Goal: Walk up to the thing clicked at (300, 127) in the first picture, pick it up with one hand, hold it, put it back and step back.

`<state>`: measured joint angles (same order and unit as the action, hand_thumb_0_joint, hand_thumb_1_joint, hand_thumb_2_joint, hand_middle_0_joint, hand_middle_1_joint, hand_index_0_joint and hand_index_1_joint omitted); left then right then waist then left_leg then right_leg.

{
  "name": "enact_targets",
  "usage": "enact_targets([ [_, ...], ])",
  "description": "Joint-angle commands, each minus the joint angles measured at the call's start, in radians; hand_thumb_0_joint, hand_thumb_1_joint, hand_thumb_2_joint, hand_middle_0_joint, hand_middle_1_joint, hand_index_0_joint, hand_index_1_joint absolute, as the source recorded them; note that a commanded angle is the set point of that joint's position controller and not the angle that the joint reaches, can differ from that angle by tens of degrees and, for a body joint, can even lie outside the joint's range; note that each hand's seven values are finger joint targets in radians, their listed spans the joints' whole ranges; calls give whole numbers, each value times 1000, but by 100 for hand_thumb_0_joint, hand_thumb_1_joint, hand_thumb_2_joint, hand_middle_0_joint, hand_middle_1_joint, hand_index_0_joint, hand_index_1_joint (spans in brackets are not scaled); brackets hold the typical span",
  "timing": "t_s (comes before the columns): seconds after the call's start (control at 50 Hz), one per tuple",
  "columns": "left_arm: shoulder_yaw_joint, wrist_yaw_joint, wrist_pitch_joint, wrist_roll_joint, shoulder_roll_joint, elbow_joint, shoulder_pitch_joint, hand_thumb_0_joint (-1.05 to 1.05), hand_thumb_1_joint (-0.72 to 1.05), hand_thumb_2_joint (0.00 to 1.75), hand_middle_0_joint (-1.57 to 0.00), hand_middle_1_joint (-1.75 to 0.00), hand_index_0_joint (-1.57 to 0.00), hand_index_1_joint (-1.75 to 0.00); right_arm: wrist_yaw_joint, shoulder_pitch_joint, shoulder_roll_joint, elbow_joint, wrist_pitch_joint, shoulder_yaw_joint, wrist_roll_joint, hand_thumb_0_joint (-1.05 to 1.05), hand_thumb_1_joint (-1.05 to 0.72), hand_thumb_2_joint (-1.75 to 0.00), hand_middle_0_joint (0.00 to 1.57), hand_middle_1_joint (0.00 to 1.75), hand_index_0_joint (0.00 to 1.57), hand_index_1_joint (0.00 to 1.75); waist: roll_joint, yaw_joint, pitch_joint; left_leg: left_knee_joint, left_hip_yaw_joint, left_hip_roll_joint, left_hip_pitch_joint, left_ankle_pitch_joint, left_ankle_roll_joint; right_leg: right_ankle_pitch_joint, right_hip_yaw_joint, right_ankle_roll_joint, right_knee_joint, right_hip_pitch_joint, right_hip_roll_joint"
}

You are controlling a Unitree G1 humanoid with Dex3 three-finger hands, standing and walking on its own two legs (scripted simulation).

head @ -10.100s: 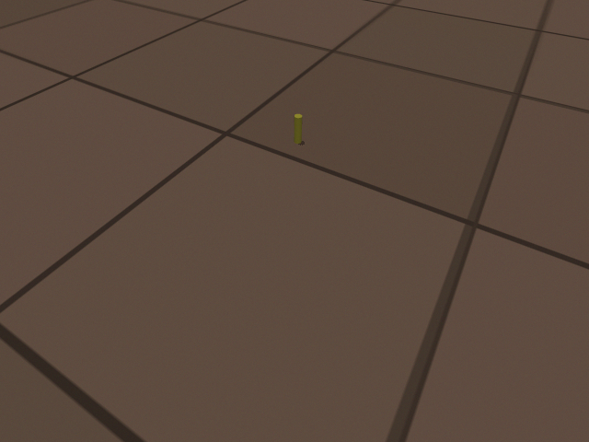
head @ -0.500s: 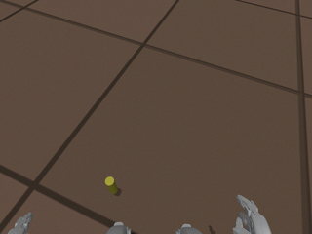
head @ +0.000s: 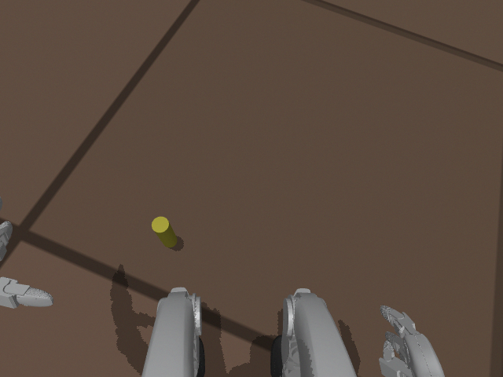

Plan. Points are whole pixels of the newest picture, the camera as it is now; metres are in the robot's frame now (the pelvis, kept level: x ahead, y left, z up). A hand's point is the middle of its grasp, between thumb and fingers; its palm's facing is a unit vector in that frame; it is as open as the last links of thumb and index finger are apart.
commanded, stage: go down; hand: left
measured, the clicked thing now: (165, 233) +0.46 +0.21 -0.46
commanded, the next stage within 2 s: approach in 1.24 s
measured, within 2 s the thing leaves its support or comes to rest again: neither
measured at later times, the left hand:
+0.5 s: hand (26, 238) +0.35 +0.37 -0.11, palm faces +0.14 -0.98 -0.14, open 17.0 cm
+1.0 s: hand (31, 229) +0.38 +0.38 -0.14, palm faces +0.12 -0.99 -0.11, open 17.3 cm
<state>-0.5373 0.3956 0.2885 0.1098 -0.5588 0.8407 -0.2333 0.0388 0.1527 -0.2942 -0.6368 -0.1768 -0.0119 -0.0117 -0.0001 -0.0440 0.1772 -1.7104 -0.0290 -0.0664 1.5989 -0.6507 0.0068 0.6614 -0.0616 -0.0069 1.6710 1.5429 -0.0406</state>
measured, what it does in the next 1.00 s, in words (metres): lowers itself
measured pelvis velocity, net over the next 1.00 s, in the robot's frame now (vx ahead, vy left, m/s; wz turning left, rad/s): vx -0.04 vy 0.00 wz -0.06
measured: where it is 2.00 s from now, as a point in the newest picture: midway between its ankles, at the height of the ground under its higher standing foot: outside the picture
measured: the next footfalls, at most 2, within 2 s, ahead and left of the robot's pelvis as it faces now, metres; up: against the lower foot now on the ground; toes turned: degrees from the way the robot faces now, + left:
none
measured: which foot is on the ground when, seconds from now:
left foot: down 0.00-1.00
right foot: down 0.00-1.00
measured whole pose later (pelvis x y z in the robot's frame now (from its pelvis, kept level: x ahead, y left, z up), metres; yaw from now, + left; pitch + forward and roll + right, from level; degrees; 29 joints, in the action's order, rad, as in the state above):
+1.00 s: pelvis -0.04 +0.00 -0.15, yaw -3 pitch +33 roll -7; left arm -0.78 0.70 0.38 0.17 -0.87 1.07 -0.61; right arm 0.03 0.12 -0.35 -0.68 -0.17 -0.10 -0.05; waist -0.02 -0.09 0.11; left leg -2.19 -0.10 -0.07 2.10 -0.68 0.01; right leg 0.69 -0.09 0.00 2.13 2.01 -0.04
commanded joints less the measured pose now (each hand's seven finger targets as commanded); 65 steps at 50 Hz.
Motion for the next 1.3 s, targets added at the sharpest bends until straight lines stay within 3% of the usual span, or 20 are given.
enact_targets([
  [0.0, -133, 59, 130, 43, -357, -106, -207, 0, -42, 11, -4, -9, -4, -9, 15, 66, -203, 73, -35, 75, 1, 0, -90, -90, 20, 30, 20, 30, 131, 18, 494, 168, -58, 30, -360, 232, 14, -194, 20, 48, -113, -97, 35],
  [0.04, -163, 80, 147, 53, -387, -54, -219, 0, -38, 11, -4, -8, -3, -8, 16, 76, -201, 60, -33, 65, -3, 0, -90, -90, 20, 30, 20, 30, 96, 18, 505, 123, -44, 34, -295, 228, 20, -194, 34, 41, -109, -117, 33],
  [0.06, -150, 93, 157, 51, -392, -58, -260, 0, -40, 10, -4, -8, -3, -8, 15, 67, -204, 65, -32, 67, -6, 0, -90, -90, 20, 30, 20, 30, 101, 4, 501, 112, -37, 35, -259, 172, 20, -150, 41, 41, -109, -102, 33],
  [0.08, -170, 106, 172, 57, -427, -123, -327, 0, -39, 10, -4, -9, -3, -8, 15, 75, -215, 65, -34, 69, -5, 0, -90, -90, 20, 30, 20, 30, 142, 16, 560, 107, -45, 32, -294, 191, 15, -163, 38, 45, -87, -92, 31],
  [0.12, -183, 128, 166, 51, -436, 10, -260, 0, -39, 9, -4, -7, -4, -7, 15, 80, -220, 52, -28, 58, -8, 0, -90, -90, 20, 30, 20, 30, 130, 17, 528, 92, -52, 31, -271, 188, 14, -154, 23, 47, -56, -40, 35],
  [0.14, -200, 136, 174, 53, -485, -65, -339, 0, -39, 9, -4, -7, -3, -7, 14, 88, -227, 49, -27, 59, -7, 0, -90, -90, 20, 30, 20, 30, 161, 25, 568, 78, -50, 31, -274, 197, 11, -160, 24, 49, -42, -38, 34],
  [0.18, -205, 154, 170, 60, -486, 4, -314, 0, -39, 8, -4, -6, -4, -6, 15, 84, -227, 42, -21, 47, -10, 0, -91, -90, 20, 30, 20, 30, 150, 24, 549, 62, -49, 30, -242, 180, 13, -147, 19, 48, -27, -23, 36],
  [0.24, -245, 175, 170, 65, -550, -5, -356, 0, -42, 7, -5, -5, -4, -5, 15, 96, -234, 30, -18, 42, -11, 0, -91, -90, 20, 30, 20, 30, 167, 27, 584, 18, -41, 30, -211, 192, 15, -156, 21, 47, 5, -26, 36],
  [0.3, -247, 192, 166, 68, -562, 20, -372, 0, -44, 7, -5, -5, -4, -5, 12, 90, -235, 26, -15, 36, -11, 0, -92, -91, 20, 30, 20, 30, 146, 20, 563, -15, -34, 30, -153, 192, 20, -158, 19, 45, 24, -6, 38],
  [0.36, -254, 209, 168, 72, -579, 15, -412, 0, -44, 6, -5, -5, -4, -5, 14, 76, -249, 28, -16, 39, -12, 0, -91, -90, 20, 30, 20, 30, 184, 20, 525, -12, -47, 25, -129, 100, 15, -100, 4, 50, 58, 67, 39],
  [0.54, -266, 260, 173, 84, -625, 29, -503, 0, -49, 6, -5, -5, -4, -6, 12, 92, -271, 8, -18, 26, -20, 0, -93, -91, 20, 30, 20, 30, 232, -7, 544, -88, -67, 19, -126, 153, 10, -140, -20, 53, 160, 157, 37],
  [0.62, -296, 268, 170, 86, -682, 39, -515, 0, -51, 5, -5, -5, -4, -5, 12, 86, -276, 11, -19, 19, -21, 0, -93, -91, 20, 30, 20, 30, 220, 8, 535, -105, -58, 20, -66, 92, 12, -99, -21, 51, 178, 162, 41],
  [0.66, -283, 276, 164, 85, -665, 45, -530, 0, -53, 6, -5, -5, -4, -6, 10, 87, -277, 11, -21, 20, -23, 0, -93, -91, 20, 30, 20, 30, 213, -2, 553, -123, -57, 20, -66, 95, 13, -101, -24, 50, 188, 179, 41],
  [0.72, -296, 281, 159, 95, -695, 58, -529, 0, -51, 5, -5, -5, -4, -5, 12, 83, -279, 13, -24, 16, -22, 0, -93, -91, 20, 30, 20, 30, 183, 3, 532, -147, -40, 24, 2, 53, 19, -67, -15, 46, 178, 161, 43],
  [0.78, -306, 287, 158, 91, -716, 46, -532, 0, -53, 6, -5, -6, -4, -6, 11, 90, -285, 9, -25, 10, -23, 0, -93, -91, 20, 30, 20, 30, 217, 10, 555, -154, -49, 22, -27, 91, 14, -96, -28, 50, 217, 186, 42],
  [0.86, -305, 297, 154, 96, -719, 39, -570, 0, -52, 7, -5, -6, -4, -6, 11, 101, -284, 4, -25, 8, -23, 0, -92, -91, 20, 30, 20, 30, 215, -14, 551, -182, -51, 23, -5, 113, 14, -110, -31, 50, 232, 203, 42],
  [0.96, -312, 309, 147, 99, -730, 41, -560, 0, -51, 7, -5, -5, -4, -6, 10, 108, -293, 4, -23, 1, -25, 0, -93, -91, 20, 30, 20, 30, 240, -8, 571, -197, -54, 24, -32, 159, 12, -143, -36, 52, 256, 208, 42],
  [1.06, -304, 316, 146, 99, -735, 44, -590, 0, -53, 8, -5, -6, -4, -7, 9, 104, -295, 2, -21, -1, -26, 0, -92, -91, 20, 30, 20, 30, 246, -18, 533, -206, -61, 22, -1, 105, 13, -102, -41, 52, 265, 255, 41],
  [1.1, -325, 313, 147, 98, -757, 62, -573, 0, -52, 7, -5, -6, -4, -7, 8, 99, -299, 7, -21, -6, -24, 0, -92, -91, 20, 30, 20, 30, 249, -7, 512, -194, -74, 21, 6, 85, 11, -92, -48, 52, 282, 271, 41],
  [1.28, -325, 330, 153, 107, -775, 76, -603, 0, -54, 7, -5, -6, -4, -7, 7, 101, -304, 10, -15, -20, -32, 0, -92, -91, 20, 30, 20, 30, 231, -25, 522, -246, -54, 23, 40, 103, 17, -102, -43, 48, 283, 248, 47],
])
